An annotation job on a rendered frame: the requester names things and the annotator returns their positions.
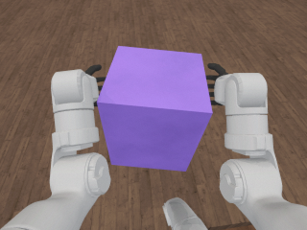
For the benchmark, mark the robot right upper arm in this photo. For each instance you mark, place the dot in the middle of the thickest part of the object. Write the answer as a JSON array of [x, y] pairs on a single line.
[[254, 186]]

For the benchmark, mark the robot right thigh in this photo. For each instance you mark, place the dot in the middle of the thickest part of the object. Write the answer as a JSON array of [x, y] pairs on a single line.
[[180, 216]]

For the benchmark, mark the robot left hand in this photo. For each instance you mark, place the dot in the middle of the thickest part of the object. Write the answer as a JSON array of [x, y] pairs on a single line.
[[90, 71]]

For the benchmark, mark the right robot forearm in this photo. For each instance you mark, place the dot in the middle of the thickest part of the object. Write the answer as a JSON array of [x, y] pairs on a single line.
[[245, 100]]

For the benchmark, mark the robot left upper arm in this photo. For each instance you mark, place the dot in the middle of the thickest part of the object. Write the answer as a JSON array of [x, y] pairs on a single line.
[[76, 183]]

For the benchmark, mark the carton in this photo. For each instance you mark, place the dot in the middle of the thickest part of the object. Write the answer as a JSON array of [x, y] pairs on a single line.
[[154, 108]]

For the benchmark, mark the left robot forearm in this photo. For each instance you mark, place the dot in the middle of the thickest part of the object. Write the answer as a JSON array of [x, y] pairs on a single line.
[[73, 96]]

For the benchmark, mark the robot right hand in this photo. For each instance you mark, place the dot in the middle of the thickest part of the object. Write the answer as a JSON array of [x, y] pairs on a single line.
[[221, 71]]

